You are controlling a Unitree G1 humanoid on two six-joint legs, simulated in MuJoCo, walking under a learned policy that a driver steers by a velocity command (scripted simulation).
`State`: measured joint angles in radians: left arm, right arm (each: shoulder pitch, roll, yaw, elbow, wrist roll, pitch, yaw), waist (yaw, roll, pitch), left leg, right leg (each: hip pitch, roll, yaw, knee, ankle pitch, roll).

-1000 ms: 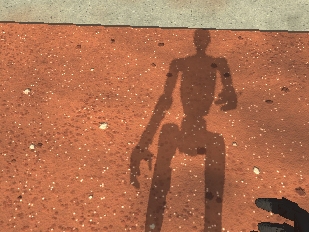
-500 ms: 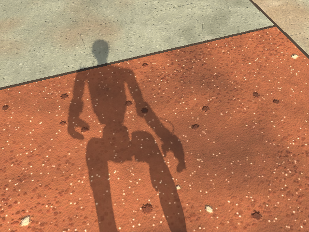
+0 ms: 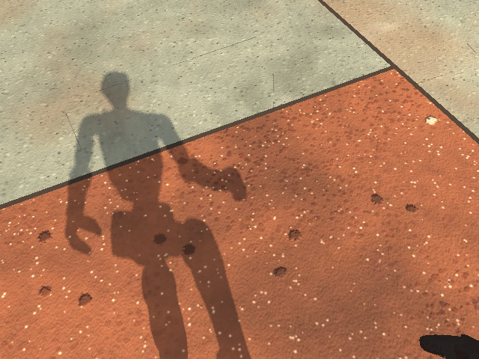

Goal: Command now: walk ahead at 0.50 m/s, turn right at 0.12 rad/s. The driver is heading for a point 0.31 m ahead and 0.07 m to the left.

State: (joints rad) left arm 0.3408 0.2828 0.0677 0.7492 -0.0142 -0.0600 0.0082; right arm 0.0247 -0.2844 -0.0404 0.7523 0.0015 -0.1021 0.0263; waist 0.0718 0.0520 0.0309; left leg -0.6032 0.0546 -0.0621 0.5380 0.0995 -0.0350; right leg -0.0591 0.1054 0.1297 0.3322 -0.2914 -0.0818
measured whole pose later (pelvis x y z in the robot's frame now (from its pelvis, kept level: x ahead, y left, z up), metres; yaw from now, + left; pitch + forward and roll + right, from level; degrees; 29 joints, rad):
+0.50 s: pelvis +0.22 +0.06 +0.00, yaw +3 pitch +1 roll +1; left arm 0.15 0.26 0.04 0.74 0.00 -0.01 0.03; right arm 0.20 -0.25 -0.02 0.89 -0.01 -0.04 0.01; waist -0.04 -0.04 0.03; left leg -0.17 -0.10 0.00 0.35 -0.20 0.08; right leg -0.46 -0.06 0.07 0.63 -0.17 0.05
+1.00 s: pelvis +0.28 +0.02 -0.01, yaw +4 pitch -1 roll +0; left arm 0.13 0.24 0.05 0.90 0.00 -0.01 0.02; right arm 0.17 -0.27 -0.02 1.01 0.00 0.02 -0.02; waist -0.02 0.00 0.04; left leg -0.10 -0.02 -0.03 0.48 -0.35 0.02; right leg -0.27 0.01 0.02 0.51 -0.23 -0.01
